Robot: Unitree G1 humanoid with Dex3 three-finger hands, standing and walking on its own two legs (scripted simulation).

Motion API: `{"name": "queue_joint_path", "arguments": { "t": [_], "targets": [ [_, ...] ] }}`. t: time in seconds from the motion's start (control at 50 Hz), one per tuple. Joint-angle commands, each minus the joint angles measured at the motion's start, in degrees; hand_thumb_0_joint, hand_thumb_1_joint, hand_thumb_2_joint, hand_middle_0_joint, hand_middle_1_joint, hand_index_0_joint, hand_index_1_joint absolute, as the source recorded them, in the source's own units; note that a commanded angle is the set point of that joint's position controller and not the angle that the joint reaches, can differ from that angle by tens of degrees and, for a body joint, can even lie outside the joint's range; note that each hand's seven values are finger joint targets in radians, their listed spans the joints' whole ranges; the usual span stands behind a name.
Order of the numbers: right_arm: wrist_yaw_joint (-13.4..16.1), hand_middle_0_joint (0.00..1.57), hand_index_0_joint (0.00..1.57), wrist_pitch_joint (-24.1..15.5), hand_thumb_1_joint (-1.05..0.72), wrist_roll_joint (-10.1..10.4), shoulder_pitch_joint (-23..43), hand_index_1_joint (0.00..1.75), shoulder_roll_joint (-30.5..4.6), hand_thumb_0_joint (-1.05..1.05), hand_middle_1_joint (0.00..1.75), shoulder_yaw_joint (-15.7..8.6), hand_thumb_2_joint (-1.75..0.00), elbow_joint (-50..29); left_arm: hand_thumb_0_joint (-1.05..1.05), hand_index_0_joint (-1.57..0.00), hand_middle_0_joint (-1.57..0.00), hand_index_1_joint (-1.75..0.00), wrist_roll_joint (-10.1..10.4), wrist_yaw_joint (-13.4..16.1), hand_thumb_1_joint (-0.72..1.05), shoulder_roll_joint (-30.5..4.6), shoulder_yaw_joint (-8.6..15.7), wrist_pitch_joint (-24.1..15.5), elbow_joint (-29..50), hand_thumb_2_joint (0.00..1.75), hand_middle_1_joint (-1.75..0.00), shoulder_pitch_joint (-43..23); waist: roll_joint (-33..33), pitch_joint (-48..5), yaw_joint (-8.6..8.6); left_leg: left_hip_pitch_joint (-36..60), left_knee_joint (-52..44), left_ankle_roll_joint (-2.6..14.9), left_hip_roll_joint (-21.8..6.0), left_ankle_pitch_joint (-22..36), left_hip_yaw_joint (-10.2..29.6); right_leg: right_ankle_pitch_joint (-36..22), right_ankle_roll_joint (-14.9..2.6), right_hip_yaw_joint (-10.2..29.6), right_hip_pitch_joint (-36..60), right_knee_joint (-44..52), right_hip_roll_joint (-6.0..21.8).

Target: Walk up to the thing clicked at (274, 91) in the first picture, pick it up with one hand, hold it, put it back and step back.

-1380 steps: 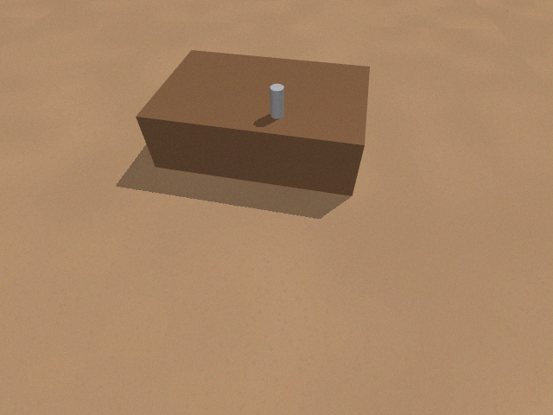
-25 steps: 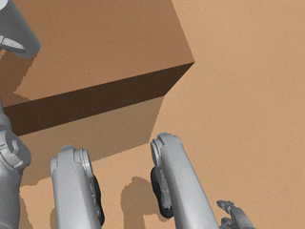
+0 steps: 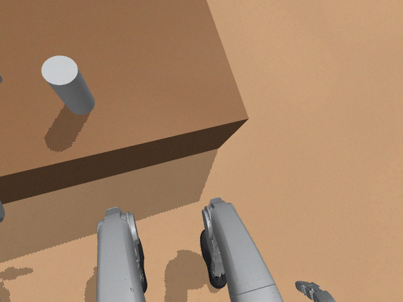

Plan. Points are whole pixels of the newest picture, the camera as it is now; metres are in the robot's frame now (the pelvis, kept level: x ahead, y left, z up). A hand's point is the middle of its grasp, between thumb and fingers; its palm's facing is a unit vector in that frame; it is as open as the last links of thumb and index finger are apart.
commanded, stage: home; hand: left
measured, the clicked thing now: (72, 88) +0.56 +0.22 -0.14
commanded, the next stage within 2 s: none
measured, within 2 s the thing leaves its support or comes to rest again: neither
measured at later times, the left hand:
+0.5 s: hand out of the picture +0.36 +0.28 +0.08, palm faces +0.28 -0.90 -0.34, open 17.7 cm
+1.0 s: hand out of the picture +0.20 +0.19 +0.13, palm faces +0.26 -0.92 -0.28, open 17.6 cm
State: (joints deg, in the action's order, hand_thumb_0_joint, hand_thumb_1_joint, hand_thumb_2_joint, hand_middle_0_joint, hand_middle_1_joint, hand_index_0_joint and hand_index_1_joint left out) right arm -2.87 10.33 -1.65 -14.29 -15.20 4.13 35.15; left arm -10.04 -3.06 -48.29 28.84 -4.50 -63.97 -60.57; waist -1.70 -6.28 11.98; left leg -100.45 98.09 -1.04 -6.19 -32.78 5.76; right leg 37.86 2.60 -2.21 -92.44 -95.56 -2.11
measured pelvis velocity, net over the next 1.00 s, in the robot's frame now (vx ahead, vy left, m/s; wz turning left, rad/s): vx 0.06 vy -0.01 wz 0.13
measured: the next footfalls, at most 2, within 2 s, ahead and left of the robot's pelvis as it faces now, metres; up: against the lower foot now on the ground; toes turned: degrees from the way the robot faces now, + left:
none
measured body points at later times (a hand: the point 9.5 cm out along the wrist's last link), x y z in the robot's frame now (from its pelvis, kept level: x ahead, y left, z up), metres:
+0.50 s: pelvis +0.05 +0.00 +0.15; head +0.13 +0.03 +0.60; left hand +0.34 +0.32 +0.11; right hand +0.18 -0.25 +0.05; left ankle +0.07 +0.13 -0.51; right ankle +0.05 -0.14 -0.51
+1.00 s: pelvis +0.06 -0.01 +0.19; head +0.09 -0.02 +0.64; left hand +0.18 +0.24 +0.15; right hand +0.27 -0.22 +0.11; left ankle +0.07 +0.13 -0.51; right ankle +0.05 -0.14 -0.51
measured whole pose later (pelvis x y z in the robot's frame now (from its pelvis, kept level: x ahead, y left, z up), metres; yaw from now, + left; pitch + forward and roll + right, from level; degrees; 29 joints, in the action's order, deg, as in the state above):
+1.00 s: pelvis +0.06 -0.01 +0.19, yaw +8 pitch +7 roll -1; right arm 8.7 -0.5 1.6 -11.9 -12.2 1.3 29.0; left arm 1.9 8.6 -11.0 -1.2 9.5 -5.9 24.9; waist -2.0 -4.6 -0.1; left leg -35.4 50.4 -2.4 -3.4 -22.1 1.6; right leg 27.7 1.0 -2.1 -29.3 -49.9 1.4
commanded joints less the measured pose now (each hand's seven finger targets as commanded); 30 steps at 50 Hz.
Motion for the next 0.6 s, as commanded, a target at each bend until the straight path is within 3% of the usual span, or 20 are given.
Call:
{"name": "queue_joint_path", "arguments": {
  "t": [0.0,0.06,0.12,0.18,0.22,0.32,0.36,0.42,0.44,0.5,0.52,0.54,0.58],
  "targets": [
    [1.3,0.2,0.2,-1.3,-0.9,0.1,-11.0,0.3,-11.3,0.0,0.3,-4.9,-0.9,-1.0,0.0,-0.05,-0.05,-0.05,0.8,3.7,-0.58,-13.5,-1.9,-3.4,12.7,0.04,-0.05,-14.5,-18.9,-38.7,-2.36,50.7,-17.6,1.36,0.3,20.3,1.7,-17.1,-4.25,-2.6,14.8,17.4,-0.8],
    [1.8,0.2,0.2,-2.2,-0.9,0.8,-10.4,0.3,-11.3,0.0,0.3,-5.6,-0.9,-1.3,0.0,-0.04,-0.04,-0.04,1.8,4.9,-0.61,-7.7,-3.7,-2.0,8.9,0.02,-0.04,-3.6,-13.5,-31.8,-3.23,50.8,-22.1,1.34,0.1,18.4,1.6,-17.1,-4.34,-2.8,19.2,22.0,-0.8],
    [2.3,0.2,0.2,-3.1,-0.9,1.6,-10.0,0.3,-10.8,0.0,0.3,-6.2,-0.9,-1.7,0.0,-0.04,-0.04,-0.04,3.7,4.8,-0.61,0.8,-8.9,-0.6,12.2,0.01,-0.04,3.1,-12.2,-28.9,-3.44,55.1,-26.5,0.79,-0.1,20.2,1.7,-18.2,-4.48,-3.0,22.7,25.6,-0.7],
    [3.3,0.2,0.2,-4.0,-0.9,2.6,-9.2,0.3,-10.5,0.0,0.3,-6.6,-0.9,-2.1,0.0,-0.04,-0.04,-0.04,4.8,6.1,-0.61,0.5,-8.5,0.6,17.5,0.02,-0.04,9.1,-9.6,-27.8,-5.13,56.1,-30.5,0.87,0.6,19.3,0.3,-19.6,-4.29,-2.3,30.6,30.1,-0.5],
    [4.0,0.2,0.2,-4.4,-0.9,2.9,-8.6,0.3,-9.8,0.0,0.3,-6.9,-0.9,-2.5,0.0,-0.04,-0.04,-0.04,5.6,6.8,-0.61,1.9,-8.9,0.9,22.9,0.01,-0.04,12.0,-9.1,-30.3,-5.62,60.2,-32.1,1.03,0.9,22.6,-0.6,-22.6,-4.08,-1.8,35.1,32.7,-0.4],
    [6.2,0.2,0.2,-5.6,-0.9,3.5,-6.6,0.3,-7.9,0.0,0.3,-6.8,-0.9,-3.7,0.0,-0.04,-0.04,-0.04,7.5,9.5,-0.61,6.7,-9.7,1.2,31.7,0.02,-0.04,22.4,-9.3,-27.4,-7.24,65.5,-37.8,0.95,1.9,25.8,-3.1,-26.6,-3.81,-1.2,44.4,38.7,-0.2],
    [7.0,0.2,0.2,-6.2,-0.9,3.6,-5.7,0.3,-7.1,0.0,0.3,-6.5,-0.9,-4.7,0.0,-0.04,-0.04,-0.04,8.2,10.4,-0.61,10.9,-11.9,1.6,33.7,0.02,-0.04,28.1,-7.6,-24.5,-7.45,65.5,-40.3,1.1,2.4,24.2,-4.2,-27.2,-3.55,-0.8,48.3,41.1,0.1],
    [8.2,0.2,0.2,-7.0,-0.9,3.5,-4.0,0.3,-6.6,0.0,0.3,-6.4,-0.9,-5.5,0.0,-0.04,-0.04,-0.04,9.0,11.5,-0.61,14.2,-13.9,2.1,38.2,0.02,-0.04,32.2,-8.9,-21.4,-7.91,68.4,-44.2,0.74,2.7,22.2,-4.7,-25.7,-3.74,-0.8,50.9,44.1,0.4],
    [8.4,0.2,0.2,-7.3,-0.9,3.5,-3.6,0.3,-6.6,0.0,0.3,-6.6,-0.9,-5.7,0.0,-0.04,-0.04,-0.04,9.1,11.8,-0.61,15.5,-14.3,2.5,37.4,0.01,-0.04,36.4,-7.6,-20.0,-8.15,69.2,-45.3,0.78,2.6,22.1,-4.8,-25.6,-3.63,-0.9,51.8,45.1,0.3],
    [9.1,0.2,0.2,-7.9,-0.9,3.5,-2.0,0.3,-5.7,0.0,0.3,-6.6,-0.9,-7.2,0.0,-0.04,-0.04,-0.04,9.9,11.9,-0.61,22.0,-18.8,3.4,39.0,0.0,-0.04,45.7,-4.7,-15.0,-8.44,69.6,-48.7,0.77,3.0,20.9,-5.2,-24.8,-3.52,-1.2,54.5,47.8,0.4],
    [9.5,0.2,0.2,-8.1,-0.9,3.6,-0.4,0.3,-6.1,0.0,0.3,-6.5,-0.9,-8.6,0.0,-0.04,-0.04,-0.04,10.1,12.2,-0.61,20.3,-18.1,3.7,42.1,0.0,-0.04,45.1,-4.5,-14.5,-8.98,69.9,-49.6,0.88,3.3,20.0,-5.5,-24.2,-3.42,-1.0,55.9,49.0,0.7],
    [9.6,0.2,0.2,-8.2,-0.9,3.6,-0.2,0.3,-5.8,0.0,0.3,-6.4,-0.9,-8.8,0.0,-0.04,-0.04,-0.04,10.2,12.3,-0.61,21.4,-19.0,4.2,43.3,0.02,-0.04,47.7,-4.4,-15.4,-9.26,71.0,-50.1,0.86,3.3,20.5,-5.7,-24.7,-3.38,-0.9,57.3,49.5,0.8],
    [9.7,0.2,0.2,-8.7,-0.9,3.7,1.3,0.3,-5.4,0.0,0.3,-6.1,-0.9,-9.8,0.0,-0.04,-0.04,-0.04,10.9,12.1,-0.61,25.3,-22.3,5.1,46.0,0.01,-0.04,53.1,-3.5,-11.8,-9.36,71.4,-51.7,0.75,3.6,20.2,-5.9,-24.1,-3.32,-1.4,57.6,50.5,0.7]
  ]
}}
